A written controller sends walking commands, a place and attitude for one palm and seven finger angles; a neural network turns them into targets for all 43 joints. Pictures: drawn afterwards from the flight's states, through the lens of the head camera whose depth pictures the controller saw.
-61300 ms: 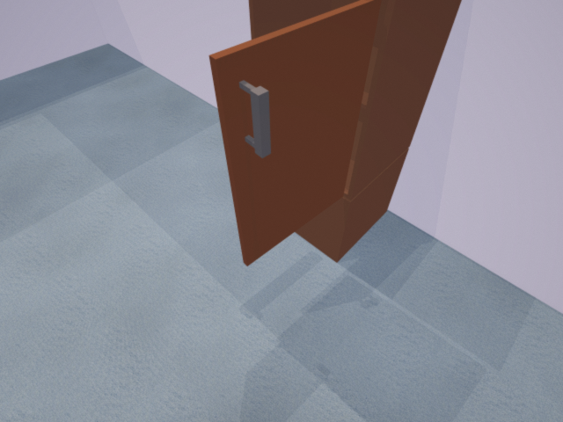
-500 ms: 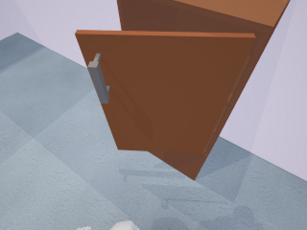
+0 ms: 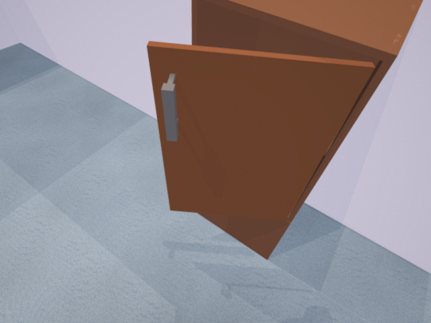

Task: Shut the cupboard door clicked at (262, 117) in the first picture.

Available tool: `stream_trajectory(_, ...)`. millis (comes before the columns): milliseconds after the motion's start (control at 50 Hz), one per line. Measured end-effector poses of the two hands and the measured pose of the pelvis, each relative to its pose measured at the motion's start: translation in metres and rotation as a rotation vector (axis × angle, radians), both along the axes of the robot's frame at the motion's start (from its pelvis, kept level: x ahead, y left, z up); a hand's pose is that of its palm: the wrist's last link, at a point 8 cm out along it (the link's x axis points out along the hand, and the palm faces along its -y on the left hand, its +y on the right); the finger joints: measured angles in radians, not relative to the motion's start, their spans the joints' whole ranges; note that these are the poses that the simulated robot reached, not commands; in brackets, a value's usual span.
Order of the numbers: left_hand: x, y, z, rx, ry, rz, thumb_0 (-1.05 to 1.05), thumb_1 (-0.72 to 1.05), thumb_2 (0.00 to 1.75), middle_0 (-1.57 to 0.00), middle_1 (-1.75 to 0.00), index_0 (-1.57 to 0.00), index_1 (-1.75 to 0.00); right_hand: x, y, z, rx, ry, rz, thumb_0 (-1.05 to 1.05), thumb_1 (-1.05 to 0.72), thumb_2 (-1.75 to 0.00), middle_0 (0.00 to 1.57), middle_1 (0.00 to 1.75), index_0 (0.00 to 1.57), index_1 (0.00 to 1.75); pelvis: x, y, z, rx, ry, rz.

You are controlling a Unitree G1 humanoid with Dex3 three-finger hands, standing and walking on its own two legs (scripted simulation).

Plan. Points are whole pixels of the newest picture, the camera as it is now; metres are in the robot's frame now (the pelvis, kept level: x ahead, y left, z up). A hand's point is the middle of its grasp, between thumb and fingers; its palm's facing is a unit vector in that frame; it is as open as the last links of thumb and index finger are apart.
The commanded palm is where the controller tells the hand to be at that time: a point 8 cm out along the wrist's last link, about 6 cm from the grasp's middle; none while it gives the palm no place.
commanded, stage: come to a stop and stand still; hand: left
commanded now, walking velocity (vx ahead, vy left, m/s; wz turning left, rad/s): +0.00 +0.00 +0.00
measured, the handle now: (172, 108) +0.48 +0.13 +0.13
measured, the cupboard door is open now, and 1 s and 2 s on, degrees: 31 31 31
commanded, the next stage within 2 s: look again from close up in 0.50 s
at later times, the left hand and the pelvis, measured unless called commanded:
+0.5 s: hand out of the picture -0.02 +0.11 -0.18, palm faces +0.03 -0.99 -0.13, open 7.3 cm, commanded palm none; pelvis -0.01 -0.04 +0.00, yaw +1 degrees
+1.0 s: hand out of the picture +0.05 +0.23 -0.16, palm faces +0.04 -0.95 -0.32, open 7.3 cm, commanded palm none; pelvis -0.02 -0.01 -0.01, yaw +1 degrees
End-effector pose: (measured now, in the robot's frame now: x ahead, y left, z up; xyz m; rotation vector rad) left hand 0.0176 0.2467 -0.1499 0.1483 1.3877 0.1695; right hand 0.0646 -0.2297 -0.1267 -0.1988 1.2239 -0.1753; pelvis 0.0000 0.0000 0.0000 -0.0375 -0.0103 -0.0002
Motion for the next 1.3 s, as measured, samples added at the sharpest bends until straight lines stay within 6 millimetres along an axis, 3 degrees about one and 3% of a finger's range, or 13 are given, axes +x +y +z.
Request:
stream_trajectory(140,-0.016,-0.035,0.001,0.001,-0.014,-0.026,0.00,0.91,0.90,-0.20,-0.30,-0.20,-0.30,-0.064,-0.029,-0.019,0.031,0.116,-0.074,0.00,-0.91,-0.90,0.20,0.30,0.20,0.30,-0.013,-0.021,-0.005,0.032,-0.012,0.004)
stream_trajectory(280,-0.029,-0.066,-0.002,-0.041,0.020,-0.033,0.01,0.92,0.90,-0.20,-0.30,-0.20,-0.30,-0.119,-0.032,-0.020,0.050,0.231,-0.118,0.00,-0.91,-0.90,0.19,0.29,0.19,0.30,-0.013,-0.032,-0.003,0.033,-0.028,0.001)
stream_trajectory(360,-0.035,-0.075,-0.005,-0.057,0.039,-0.020,0.01,0.92,0.90,-0.20,-0.30,-0.20,-0.30,-0.139,-0.026,-0.018,0.063,0.293,-0.129,0.00,-0.91,-0.90,0.19,0.29,0.19,0.30,-0.012,-0.036,-0.003,0.032,-0.029,0.004)
stream_trajectory(440,-0.040,-0.080,-0.006,-0.069,0.053,-0.005,0.01,0.92,0.90,-0.20,-0.30,-0.20,-0.30,-0.147,-0.017,-0.017,0.078,0.330,-0.130,0.00,-0.91,-0.90,0.19,0.29,0.19,0.30,-0.011,-0.038,-0.002,0.031,-0.025,0.008)
stream_trajectory(560,-0.044,-0.084,-0.007,-0.080,0.074,0.014,0.00,0.92,0.90,-0.20,-0.30,-0.20,-0.30,-0.133,-0.008,-0.018,0.092,0.315,-0.119,0.00,-0.91,-0.90,0.19,0.29,0.19,0.30,-0.007,-0.036,-0.002,0.030,-0.021,0.012)
stream_trajectory(660,-0.041,-0.077,-0.006,-0.069,0.047,-0.003,0.00,0.91,0.90,-0.20,-0.30,-0.20,-0.30,-0.100,-0.008,-0.022,0.092,0.227,-0.070,0.00,-0.91,-0.90,0.20,0.29,0.20,0.30,-0.005,-0.032,-0.005,0.021,-0.011,0.024)
stream_trajectory(760,-0.023,-0.049,-0.003,-0.004,-0.044,0.001,0.00,0.91,0.90,-0.20,-0.30,-0.20,-0.30,-0.053,-0.021,-0.026,0.044,0.078,-0.034,0.01,-0.92,-0.90,0.20,0.29,0.20,0.30,-0.002,-0.022,-0.011,0.021,-0.015,0.023)
stream_trajectory(860,0.000,-0.016,0.004,0.060,-0.143,-0.020,0.00,0.91,0.90,-0.20,-0.30,-0.20,-0.30,-0.008,-0.035,-0.015,-0.004,-0.073,-0.003,0.01,-0.92,-0.90,0.20,0.29,0.20,0.30,-0.006,-0.015,-0.013,0.025,-0.036,0.014)
stream_trajectory(980,0.020,0.020,0.018,0.123,-0.240,-0.054,0.00,0.91,0.90,-0.20,-0.30,-0.20,-0.30,0.024,-0.046,0.006,-0.054,-0.192,0.051,0.01,-0.91,-0.90,0.20,0.29,0.20,0.30,-0.018,-0.008,-0.012,0.025,-0.048,0.013)
stream_trajectory(1120,0.019,0.046,0.030,0.159,-0.260,-0.080,0.00,0.91,0.90,-0.20,-0.30,-0.20,-0.30,0.024,-0.052,0.020,-0.086,-0.208,0.086,0.01,-0.91,-0.90,0.20,0.29,0.20,0.30,-0.029,-0.002,-0.008,0.024,-0.040,0.018)
stream_trajectory(1300,-0.016,0.043,0.022,0.134,-0.160,-0.070,0.00,0.91,0.90,-0.20,-0.30,-0.20,-0.30,-0.017,-0.050,0.011,-0.075,-0.086,0.066,0.01,-0.91,-0.90,0.20,0.29,0.20,0.30,-0.036,0.000,-0.005,0.024,-0.036,0.024)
